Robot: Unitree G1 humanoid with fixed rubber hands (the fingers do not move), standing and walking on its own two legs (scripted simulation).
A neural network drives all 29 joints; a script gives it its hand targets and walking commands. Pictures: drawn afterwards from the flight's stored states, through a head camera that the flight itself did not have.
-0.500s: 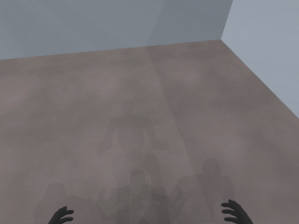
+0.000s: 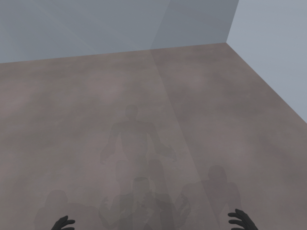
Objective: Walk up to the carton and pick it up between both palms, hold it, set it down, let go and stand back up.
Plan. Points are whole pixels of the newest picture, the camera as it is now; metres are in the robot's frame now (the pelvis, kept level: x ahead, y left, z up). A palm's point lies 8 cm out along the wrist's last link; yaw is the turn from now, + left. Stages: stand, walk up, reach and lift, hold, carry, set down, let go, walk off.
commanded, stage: stand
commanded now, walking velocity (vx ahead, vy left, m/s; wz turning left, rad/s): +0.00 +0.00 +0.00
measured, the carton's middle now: out of the picture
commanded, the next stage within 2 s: none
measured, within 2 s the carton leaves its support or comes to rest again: neither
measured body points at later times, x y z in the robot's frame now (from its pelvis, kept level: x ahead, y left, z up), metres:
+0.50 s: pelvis +0.00 +0.00 +0.00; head +0.00 +0.00 +0.45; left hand +0.13 +0.27 -0.10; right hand +0.13 -0.26 -0.10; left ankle +0.03 +0.12 -0.71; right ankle +0.04 -0.12 -0.71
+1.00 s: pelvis +0.00 +0.00 +0.00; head +0.00 +0.00 +0.45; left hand +0.12 +0.27 -0.11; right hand +0.13 -0.26 -0.10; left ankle +0.03 +0.12 -0.71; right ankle +0.04 -0.12 -0.71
